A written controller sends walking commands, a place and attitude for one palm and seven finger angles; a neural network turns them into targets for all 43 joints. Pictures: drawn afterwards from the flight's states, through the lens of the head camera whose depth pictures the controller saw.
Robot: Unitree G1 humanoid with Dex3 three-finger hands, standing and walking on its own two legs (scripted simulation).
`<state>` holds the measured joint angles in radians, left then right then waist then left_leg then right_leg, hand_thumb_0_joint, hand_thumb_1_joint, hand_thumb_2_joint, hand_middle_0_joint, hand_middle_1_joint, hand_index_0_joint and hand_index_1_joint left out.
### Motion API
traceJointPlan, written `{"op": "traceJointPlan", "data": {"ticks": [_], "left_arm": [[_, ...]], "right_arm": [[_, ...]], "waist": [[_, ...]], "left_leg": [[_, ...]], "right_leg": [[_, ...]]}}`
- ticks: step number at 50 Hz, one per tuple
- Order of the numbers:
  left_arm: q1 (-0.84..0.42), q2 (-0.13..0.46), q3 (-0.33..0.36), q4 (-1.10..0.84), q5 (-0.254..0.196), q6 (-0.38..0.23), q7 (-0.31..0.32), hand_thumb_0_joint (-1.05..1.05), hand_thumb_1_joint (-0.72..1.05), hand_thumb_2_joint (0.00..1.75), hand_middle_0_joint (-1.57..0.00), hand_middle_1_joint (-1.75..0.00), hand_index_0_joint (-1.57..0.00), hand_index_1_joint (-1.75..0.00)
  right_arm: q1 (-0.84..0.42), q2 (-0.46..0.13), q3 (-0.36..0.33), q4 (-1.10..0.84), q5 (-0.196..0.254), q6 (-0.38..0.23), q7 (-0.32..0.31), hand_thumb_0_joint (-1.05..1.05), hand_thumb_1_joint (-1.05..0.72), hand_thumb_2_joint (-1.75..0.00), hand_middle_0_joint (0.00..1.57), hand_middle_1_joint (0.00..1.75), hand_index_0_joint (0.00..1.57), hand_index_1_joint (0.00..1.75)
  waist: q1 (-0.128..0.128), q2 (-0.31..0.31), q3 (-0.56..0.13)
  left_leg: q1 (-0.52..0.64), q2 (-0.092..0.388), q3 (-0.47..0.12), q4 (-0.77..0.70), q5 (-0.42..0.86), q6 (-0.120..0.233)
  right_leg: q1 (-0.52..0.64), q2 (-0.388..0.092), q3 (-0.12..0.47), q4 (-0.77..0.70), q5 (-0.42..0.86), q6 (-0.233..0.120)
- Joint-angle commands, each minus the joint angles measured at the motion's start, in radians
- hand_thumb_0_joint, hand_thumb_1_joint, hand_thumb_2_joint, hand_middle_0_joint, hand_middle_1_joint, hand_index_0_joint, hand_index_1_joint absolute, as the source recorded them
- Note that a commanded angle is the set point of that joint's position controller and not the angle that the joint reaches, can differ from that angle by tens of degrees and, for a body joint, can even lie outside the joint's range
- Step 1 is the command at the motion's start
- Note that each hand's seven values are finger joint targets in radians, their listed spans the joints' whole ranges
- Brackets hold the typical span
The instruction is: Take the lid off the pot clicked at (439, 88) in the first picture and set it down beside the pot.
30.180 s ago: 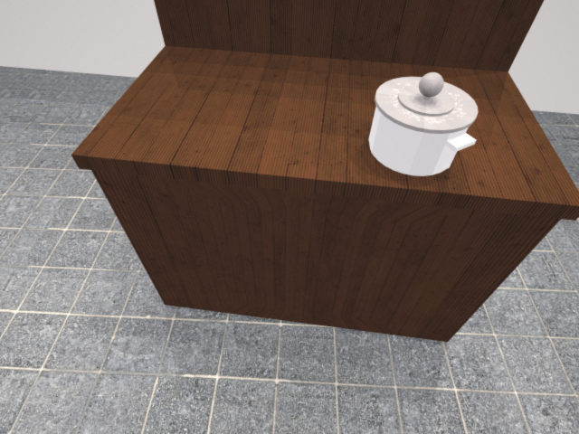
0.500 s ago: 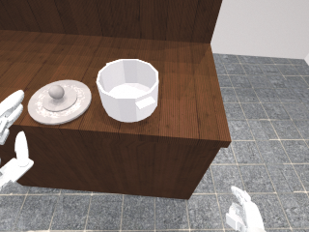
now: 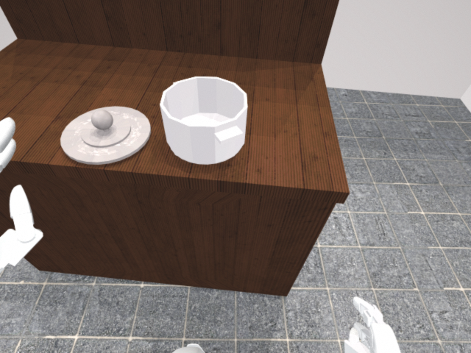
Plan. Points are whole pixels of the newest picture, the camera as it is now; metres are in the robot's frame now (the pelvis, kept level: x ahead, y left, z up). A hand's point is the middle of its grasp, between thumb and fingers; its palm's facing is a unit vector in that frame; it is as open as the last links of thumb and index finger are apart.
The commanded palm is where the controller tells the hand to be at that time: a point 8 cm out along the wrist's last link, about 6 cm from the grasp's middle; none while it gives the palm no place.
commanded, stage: step back with the hand held close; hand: left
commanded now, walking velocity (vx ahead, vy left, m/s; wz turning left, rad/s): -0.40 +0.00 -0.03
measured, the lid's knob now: (102, 119) +0.58 +0.33 +0.05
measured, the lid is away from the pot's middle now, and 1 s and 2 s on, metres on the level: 0.24 0.24 0.24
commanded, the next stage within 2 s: stop stepping back and stand still in 0.34 s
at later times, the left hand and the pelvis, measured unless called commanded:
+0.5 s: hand out of the picture +0.10 +0.21 +0.19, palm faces +0.24 -0.83 -0.50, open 7.4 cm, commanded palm +0.03 +0.27 +0.23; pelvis -0.12 +0.00 +0.00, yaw -4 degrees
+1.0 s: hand out of the picture -0.01 +0.23 +0.20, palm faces +0.34 -0.85 -0.39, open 7.4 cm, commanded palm -0.07 +0.28 +0.23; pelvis -0.20 +0.01 +0.01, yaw -2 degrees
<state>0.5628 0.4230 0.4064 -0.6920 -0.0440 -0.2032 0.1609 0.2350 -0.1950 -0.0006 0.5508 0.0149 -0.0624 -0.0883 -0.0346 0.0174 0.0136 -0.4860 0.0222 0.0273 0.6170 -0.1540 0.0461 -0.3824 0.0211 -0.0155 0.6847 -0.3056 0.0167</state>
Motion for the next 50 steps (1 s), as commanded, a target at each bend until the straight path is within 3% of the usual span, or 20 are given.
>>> {"op": "traceJointPlan", "data": {"ticks": [1,3,5,7,10,12,14,21,22,23,24,25,27,31,33,36,39,41,43,50], "left_arm": [[0.036,0.169,0.142,-0.220,-0.008,-0.068,0.013,0.00,0.90,0.90,-0.20,-0.30,-0.20,-0.30],[-0.003,0.175,0.116,-0.211,-0.023,-0.077,0.012,0.00,0.90,0.90,-0.20,-0.30,-0.20,-0.30],[-0.001,0.161,0.108,-0.213,-0.026,-0.063,0.009,0.00,0.90,0.90,-0.20,-0.30,-0.20,-0.30],[0.005,0.158,0.115,-0.197,-0.022,-0.045,0.002,0.00,0.90,0.90,-0.20,-0.30,-0.20,-0.30],[-0.012,0.138,0.095,-0.208,-0.027,-0.052,0.004,0.00,0.90,0.90,-0.20,-0.30,-0.20,-0.30],[0.000,0.160,0.112,-0.238,-0.022,-0.058,0.005,0.00,0.90,0.90,-0.20,-0.30,-0.20,-0.30],[0.039,0.151,0.120,-0.199,-0.032,-0.053,0.001,0.00,0.90,0.90,-0.20,-0.30,-0.20,-0.30],[0.067,0.167,0.133,-0.301,-0.032,-0.003,-0.003,0.00,0.90,0.90,-0.20,-0.30,-0.20,-0.30],[-0.017,-0.066,-0.312,0.688,0.068,0.186,-0.119,0.00,0.90,0.90,-0.20,-0.30,-0.20,-0.30],[-0.266,0.266,0.153,-0.549,-0.043,0.033,-0.038,0.00,0.90,0.90,-0.20,-0.30,-0.20,-0.30],[-0.011,0.321,0.240,-0.259,-0.038,0.015,-0.003,0.00,0.90,0.90,-0.20,-0.30,-0.20,-0.30],[0.002,0.243,0.168,-0.260,-0.048,-0.011,-0.011,0.00,0.90,0.90,-0.20,-0.30,-0.20,-0.30],[0.061,0.217,0.162,-0.279,-0.035,0.018,-0.013,0.00,0.90,0.90,-0.20,-0.30,-0.20,-0.30],[0.076,0.147,0.120,-0.251,-0.039,0.002,0.020,0.00,0.90,0.90,-0.20,-0.30,-0.20,-0.30],[0.062,0.131,0.106,-0.207,-0.029,-0.016,0.031,0.00,0.90,0.90,-0.20,-0.30,-0.20,-0.30],[0.009,0.167,0.114,-0.181,-0.015,0.003,0.028,0.00,0.90,0.90,-0.20,-0.30,-0.20,-0.30],[-0.013,0.136,0.088,-0.094,-0.002,0.019,0.014,0.00,0.90,0.90,-0.20,-0.30,-0.20,-0.30],[-0.035,0.165,0.094,-0.108,0.002,0.016,0.007,0.00,0.90,0.90,-0.20,-0.30,-0.20,-0.30],[-0.062,0.178,0.090,-0.133,-0.007,0.005,-0.011,0.00,0.90,0.90,-0.20,-0.30,-0.20,-0.30],[-0.055,0.123,0.054,-0.176,-0.007,-0.014,0.009,0.00,0.90,0.90,-0.20,-0.30,-0.20,-0.30]], "right_arm": [[-0.121,-0.129,-0.066,-0.158,0.003,-0.052,0.001,0.00,-0.90,-0.90,0.20,0.30,0.20,0.30],[-0.104,-0.099,-0.057,-0.112,-0.005,-0.036,0.015,0.00,-0.90,-0.90,0.20,0.30,0.20,0.30],[-0.114,-0.082,-0.064,-0.113,0.007,-0.025,0.019,0.00,-0.90,-0.90,0.20,0.30,0.20,0.30],[-0.119,-0.077,-0.060,-0.118,0.002,-0.007,0.013,0.00,-0.90,-0.90,0.20,0.30,0.20,0.30],[-0.147,-0.103,-0.058,-0.106,0.002,0.000,-0.002,0.00,-0.90,-0.90,0.20,0.30,0.20,0.30],[-0.144,-0.118,-0.075,-0.111,0.002,-0.015,-0.001,0.00,-0.90,-0.90,0.20,0.30,0.20,0.30],[-0.122,-0.123,-0.093,-0.113,0.002,-0.045,0.016,0.00,-0.90,-0.90,0.20,0.30,0.20,0.30],[-0.161,-0.131,-0.075,-0.136,-0.003,-0.048,0.038,0.00,-0.90,-0.90,0.20,0.30,0.20,0.30],[-0.178,-0.305,-0.099,0.093,-0.006,-0.039,0.049,0.00,-0.90,-0.90,0.20,0.30,0.20,0.30],[-0.233,-0.098,-0.103,-0.191,0.059,-0.026,0.057,0.00,-0.90,-0.90,0.20,0.30,0.20,0.30],[-0.156,-0.094,-0.071,-0.146,0.008,-0.030,0.016,0.00,-0.90,-0.90,0.20,0.30,0.20,0.30],[-0.119,-0.091,-0.062,-0.129,0.012,-0.032,0.017,0.00,-0.90,-0.90,0.20,0.30,0.20,0.30],[-0.142,-0.100,-0.057,-0.147,0.029,-0.008,0.030,0.00,-0.90,-0.90,0.20,0.30,0.20,0.30],[-0.139,-0.111,-0.043,-0.141,0.011,-0.025,0.000,0.00,-0.90,-0.90,0.20,0.30,0.20,0.30],[-0.125,-0.138,-0.035,-0.137,0.009,-0.053,-0.008,0.00,-0.90,-0.90,0.20,0.30,0.20,0.30],[-0.129,-0.148,-0.040,-0.134,0.025,-0.062,-0.013,0.00,-0.90,-0.90,0.20,0.30,0.20,0.30],[-0.129,-0.149,-0.049,-0.115,0.016,-0.055,-0.006,0.00,-0.90,-0.90,0.20,0.30,0.20,0.30],[-0.122,-0.146,-0.056,-0.114,0.000,-0.059,-0.004,0.00,-0.90,-0.90,0.20,0.30,0.20,0.30],[-0.100,-0.143,-0.059,-0.071,-0.013,-0.057,0.013,0.00,-0.90,-0.90,0.20,0.30,0.20,0.30],[-0.119,-0.110,-0.027,-0.078,-0.011,-0.073,-0.002,0.00,-0.90,-0.90,0.20,0.30,0.20,0.30]], "waist": [[0.026,0.018,-0.082],[0.008,-0.151,-0.088],[0.018,-0.224,-0.221],[0.007,-0.215,-0.214],[0.004,-0.025,-0.171],[0.028,0.206,-0.226],[0.037,0.165,-0.228],[0.053,0.160,-0.192],[-0.011,0.062,-0.137],[0.064,-0.187,-0.245],[0.008,-0.304,-0.122],[0.032,-0.271,-0.095],[0.014,-0.188,-0.193],[-0.004,0.029,-0.086],[0.017,0.229,-0.040],[0.018,0.237,-0.042],[0.023,0.130,-0.016],[0.021,-0.062,-0.014],[0.017,-0.257,-0.019],[0.001,-0.028,-0.009]], "left_leg": [[-0.113,0.091,-0.100,-0.167,-0.435,-0.001],[0.100,0.002,-0.016,0.179,-0.226,-0.058],[0.061,-0.013,-0.047,0.318,-0.278,-0.056],[0.060,0.008,-0.056,0.198,-0.236,-0.047],[0.214,0.046,-0.035,-0.170,0.165,-0.032],[0.308,0.247,-0.177,-0.221,0.634,0.030],[0.326,0.286,-0.162,-0.217,0.699,0.075],[0.137,0.244,-0.121,-0.220,0.219,0.035],[0.032,0.172,-0.129,0.255,0.331,0.004],[0.226,0.039,-0.027,0.202,-0.327,-0.055],[0.068,-0.033,-0.009,0.381,-0.391,-0.066],[0.076,-0.016,-0.064,0.484,-0.351,-0.053],[0.017,0.005,-0.076,0.395,-0.278,-0.046],[0.274,0.029,-0.049,-0.147,-0.221,-0.024],[0.180,0.153,-0.239,-0.364,-0.419,0.031],[-0.062,0.170,-0.269,-0.462,-0.740,0.044],[-0.136,0.128,-0.186,-0.378,-0.681,0.039],[-0.086,0.013,-0.065,-0.086,-0.532,0.007],[-0.050,-0.039,0.012,0.389,-0.267,-0.023],[0.325,0.015,0.022,-0.115,-0.299,0.003]], "right_leg": [[0.127,-0.067,0.096,-0.202,0.020,-0.064],[-0.104,-0.328,0.375,-0.418,0.221,-0.161],[0.099,-0.349,0.293,-0.311,0.740,-0.170],[0.147,-0.321,0.241,-0.237,0.829,-0.146],[0.091,-0.178,0.124,-0.104,0.649,-0.049],[0.011,-0.029,0.051,0.055,0.046,0.006],[-0.055,0.016,0.062,0.172,-0.184,-0.001],[0.155,-0.013,0.014,-0.104,0.033,0.009],[0.060,-0.238,0.168,-0.107,0.369,-0.048],[-0.006,-0.235,0.215,-0.413,0.223,-0.051],[-0.061,-0.390,0.434,-0.516,0.150,-0.166],[-0.109,-0.352,0.283,-0.482,0.107,-0.163],[0.111,-0.312,0.290,-0.340,0.345,-0.157],[-0.041,-0.197,0.143,-0.284,-0.080,-0.083],[0.013,-0.050,0.026,-0.132,-0.111,-0.018],[0.169,0.025,-0.061,-0.001,-0.141,-0.011],[0.267,0.031,-0.087,-0.043,-0.128,-0.033],[0.201,-0.076,0.099,-0.273,-0.290,-0.098],[0.092,-0.347,0.504,-0.540,-0.330,-0.222],[-0.134,-0.214,0.184,-0.372,-0.396,-0.130]]}}
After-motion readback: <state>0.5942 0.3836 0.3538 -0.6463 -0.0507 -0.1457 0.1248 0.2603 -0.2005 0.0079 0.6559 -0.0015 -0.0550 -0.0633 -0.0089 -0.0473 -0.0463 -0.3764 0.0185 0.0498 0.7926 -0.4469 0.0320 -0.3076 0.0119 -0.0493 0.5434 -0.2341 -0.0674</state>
